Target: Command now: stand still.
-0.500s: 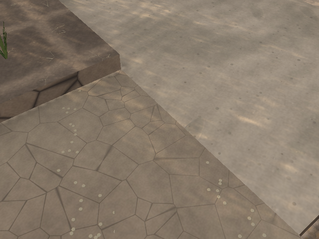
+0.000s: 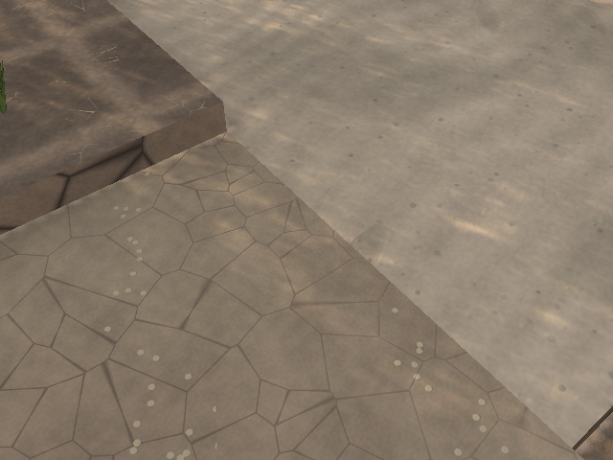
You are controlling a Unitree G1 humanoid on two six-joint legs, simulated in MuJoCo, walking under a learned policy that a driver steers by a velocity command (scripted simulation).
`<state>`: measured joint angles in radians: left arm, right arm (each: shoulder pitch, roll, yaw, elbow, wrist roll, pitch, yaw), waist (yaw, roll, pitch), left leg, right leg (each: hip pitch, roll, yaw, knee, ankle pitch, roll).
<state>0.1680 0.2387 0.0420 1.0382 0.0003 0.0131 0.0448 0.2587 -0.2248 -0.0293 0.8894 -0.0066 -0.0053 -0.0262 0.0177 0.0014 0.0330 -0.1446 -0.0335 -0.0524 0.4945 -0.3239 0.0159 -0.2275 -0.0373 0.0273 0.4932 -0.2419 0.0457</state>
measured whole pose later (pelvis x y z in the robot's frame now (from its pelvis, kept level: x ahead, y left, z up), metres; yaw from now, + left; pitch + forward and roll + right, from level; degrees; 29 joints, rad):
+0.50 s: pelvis +0.00 +0.00 +0.00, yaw +0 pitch -1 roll +0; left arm 0.21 0.21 0.03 1.11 0.00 0.02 0.05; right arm 0.28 -0.20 -0.01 1.03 0.00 -0.01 -0.03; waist 0.01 0.00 0.04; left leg -0.14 -0.03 -0.05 0.48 -0.31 0.01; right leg -0.23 -0.03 0.03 0.49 -0.23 0.04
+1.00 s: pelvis +0.04 -0.04 +0.00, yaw +0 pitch +1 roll +0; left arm 0.25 0.22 0.04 1.03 -0.02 -0.09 0.00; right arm 0.41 -0.23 -0.05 1.04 0.02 -0.06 -0.02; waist -0.02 0.04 -0.03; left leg -0.10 0.03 -0.06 0.42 -0.36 0.01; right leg -0.34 -0.04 -0.06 0.66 -0.37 -0.05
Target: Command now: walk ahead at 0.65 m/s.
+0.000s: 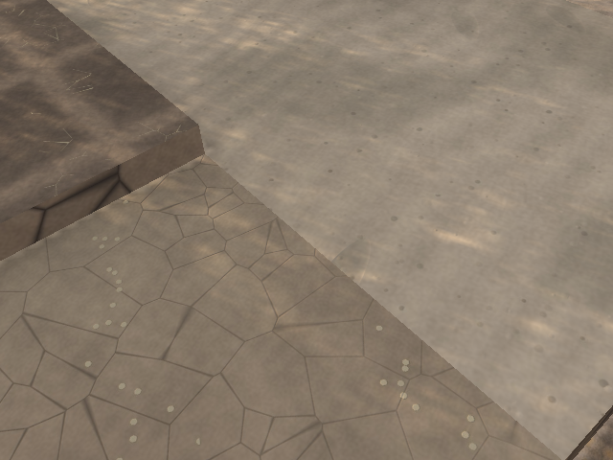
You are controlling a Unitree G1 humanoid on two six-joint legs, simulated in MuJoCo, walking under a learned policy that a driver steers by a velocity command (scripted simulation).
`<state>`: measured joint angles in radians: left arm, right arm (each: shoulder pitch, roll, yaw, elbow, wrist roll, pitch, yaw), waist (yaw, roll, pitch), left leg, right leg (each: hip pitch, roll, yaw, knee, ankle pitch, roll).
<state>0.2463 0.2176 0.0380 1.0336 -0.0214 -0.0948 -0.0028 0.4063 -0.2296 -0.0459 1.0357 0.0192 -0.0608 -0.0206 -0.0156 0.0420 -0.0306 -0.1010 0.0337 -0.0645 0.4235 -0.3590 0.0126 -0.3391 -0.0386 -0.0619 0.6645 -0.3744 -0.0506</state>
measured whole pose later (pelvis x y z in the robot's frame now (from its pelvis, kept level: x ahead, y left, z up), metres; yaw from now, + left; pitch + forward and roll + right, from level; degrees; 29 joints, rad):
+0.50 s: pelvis +0.31 +0.00 -0.03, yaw +0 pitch +3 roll +1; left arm 0.54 0.19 0.03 1.09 0.02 -0.09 0.01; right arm -0.06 -0.22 -0.02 0.77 -0.04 -0.07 0.03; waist 0.05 -0.01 0.05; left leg -0.57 -0.02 0.14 0.61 -0.10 0.15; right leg 0.19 -0.04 -0.05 0.47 -0.45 -0.03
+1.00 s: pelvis +0.77 -0.02 -0.04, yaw -15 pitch +0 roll +0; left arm 0.11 0.25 0.04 0.81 0.01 -0.06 -0.04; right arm 0.43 -0.21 -0.02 0.98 -0.03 -0.08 -0.03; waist 0.02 -0.02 0.04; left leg 0.01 -0.01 0.18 1.07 -0.35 -0.01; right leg -0.49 0.13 -0.15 0.66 -0.22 -0.22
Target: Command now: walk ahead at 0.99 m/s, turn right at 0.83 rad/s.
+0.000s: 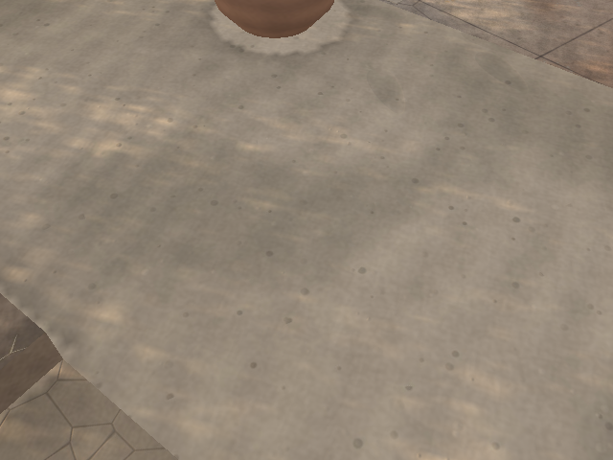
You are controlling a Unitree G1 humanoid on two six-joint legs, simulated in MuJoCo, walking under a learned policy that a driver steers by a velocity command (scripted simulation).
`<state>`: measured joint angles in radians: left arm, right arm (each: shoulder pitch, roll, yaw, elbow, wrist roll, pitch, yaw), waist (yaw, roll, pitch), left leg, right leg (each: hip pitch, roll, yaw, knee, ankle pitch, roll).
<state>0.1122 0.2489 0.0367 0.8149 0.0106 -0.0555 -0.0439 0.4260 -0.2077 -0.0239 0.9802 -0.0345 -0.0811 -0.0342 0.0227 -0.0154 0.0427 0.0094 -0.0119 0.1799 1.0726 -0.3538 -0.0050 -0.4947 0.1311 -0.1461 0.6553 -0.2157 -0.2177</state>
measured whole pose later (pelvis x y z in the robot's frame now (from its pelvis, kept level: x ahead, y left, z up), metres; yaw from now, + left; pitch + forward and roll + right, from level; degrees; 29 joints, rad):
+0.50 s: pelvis +0.46 +0.01 +0.03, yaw -27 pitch +2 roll +2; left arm 0.30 0.36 0.08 0.81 0.01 -0.05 -0.02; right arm 0.17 -0.29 -0.03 0.71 -0.06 -0.08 -0.02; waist 0.04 -0.03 0.03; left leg -0.36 0.03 0.05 0.55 -0.22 -0.03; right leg -0.37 0.06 0.07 1.29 -0.33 -0.12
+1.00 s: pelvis +0.77 -0.17 +0.03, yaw -50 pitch +1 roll +0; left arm 0.15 0.28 0.03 0.68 0.00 -0.05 -0.03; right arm 0.16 -0.30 -0.03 0.67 0.01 -0.07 -0.05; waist -0.01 0.01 0.09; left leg -0.59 0.10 -0.09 1.28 -0.43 -0.08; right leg -0.38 0.15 -0.02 0.48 -0.12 -0.15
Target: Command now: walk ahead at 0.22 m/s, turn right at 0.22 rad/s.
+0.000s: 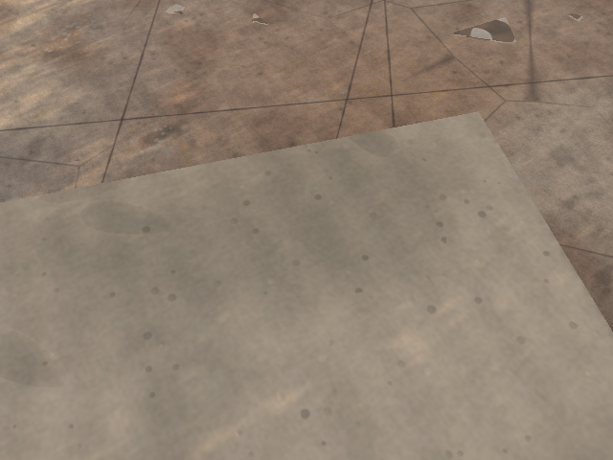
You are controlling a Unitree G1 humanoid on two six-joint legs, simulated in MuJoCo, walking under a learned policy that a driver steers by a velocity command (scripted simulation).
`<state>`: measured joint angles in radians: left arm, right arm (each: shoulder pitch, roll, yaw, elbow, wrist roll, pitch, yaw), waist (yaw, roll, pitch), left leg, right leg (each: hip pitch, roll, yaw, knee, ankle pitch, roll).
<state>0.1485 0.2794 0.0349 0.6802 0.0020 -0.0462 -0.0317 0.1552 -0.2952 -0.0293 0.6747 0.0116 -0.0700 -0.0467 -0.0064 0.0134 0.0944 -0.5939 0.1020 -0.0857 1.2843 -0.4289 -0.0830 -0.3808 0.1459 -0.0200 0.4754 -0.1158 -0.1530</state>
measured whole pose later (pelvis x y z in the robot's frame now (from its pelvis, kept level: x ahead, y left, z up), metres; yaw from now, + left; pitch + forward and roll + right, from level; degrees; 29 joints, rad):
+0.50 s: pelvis +0.13 +0.10 +0.01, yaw +17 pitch +4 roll -2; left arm 0.07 0.30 0.07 0.71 0.01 0.00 0.03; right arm 0.25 -0.32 -0.08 0.61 0.02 0.00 0.00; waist -0.03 -0.01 0.04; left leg -0.38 -0.05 -0.06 0.52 -0.21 0.06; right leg -0.54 0.05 0.07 1.16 -0.47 0.04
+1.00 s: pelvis +0.21 +0.09 +0.02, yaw +37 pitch +2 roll +1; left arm 0.25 0.28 0.07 0.76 0.00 -0.04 0.01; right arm 0.22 -0.31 -0.05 0.58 0.00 0.01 -0.01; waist 0.04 0.04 -0.04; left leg -0.49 -0.08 -0.10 1.04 -0.39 -0.01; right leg -0.25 0.03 0.10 0.44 -0.24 -0.03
